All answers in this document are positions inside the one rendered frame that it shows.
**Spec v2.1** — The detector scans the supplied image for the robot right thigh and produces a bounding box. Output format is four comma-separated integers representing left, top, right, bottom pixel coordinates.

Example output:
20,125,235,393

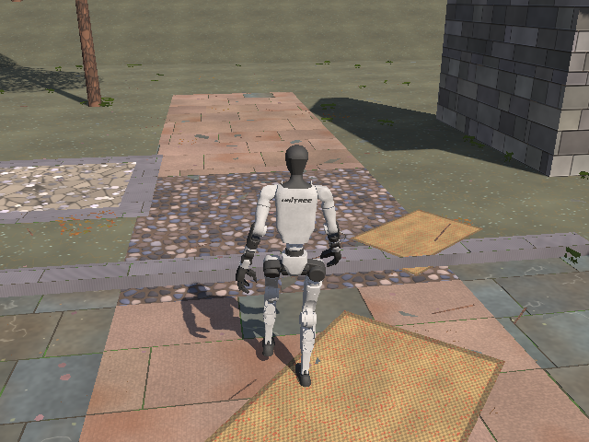
299,259,326,329

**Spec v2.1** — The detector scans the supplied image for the right robot hand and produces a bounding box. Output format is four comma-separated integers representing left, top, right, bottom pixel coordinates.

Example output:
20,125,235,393
320,248,341,267

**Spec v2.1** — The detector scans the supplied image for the robot right upper arm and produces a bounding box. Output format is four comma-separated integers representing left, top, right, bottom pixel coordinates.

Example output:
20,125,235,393
315,185,338,235

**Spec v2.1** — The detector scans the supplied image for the left robot shin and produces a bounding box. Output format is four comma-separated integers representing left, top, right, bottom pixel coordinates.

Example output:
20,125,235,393
263,286,276,344

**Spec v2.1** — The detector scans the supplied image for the robot left forearm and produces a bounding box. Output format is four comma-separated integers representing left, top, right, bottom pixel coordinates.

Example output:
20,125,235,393
239,222,260,269

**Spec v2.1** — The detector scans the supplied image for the robot right forearm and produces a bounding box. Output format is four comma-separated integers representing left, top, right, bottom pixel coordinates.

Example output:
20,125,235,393
327,221,341,252

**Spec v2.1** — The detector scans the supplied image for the robot left upper arm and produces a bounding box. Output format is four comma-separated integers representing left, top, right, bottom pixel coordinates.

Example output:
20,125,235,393
252,184,278,237

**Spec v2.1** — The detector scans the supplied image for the left robot hand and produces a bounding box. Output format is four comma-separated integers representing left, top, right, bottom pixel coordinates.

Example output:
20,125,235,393
236,266,257,294

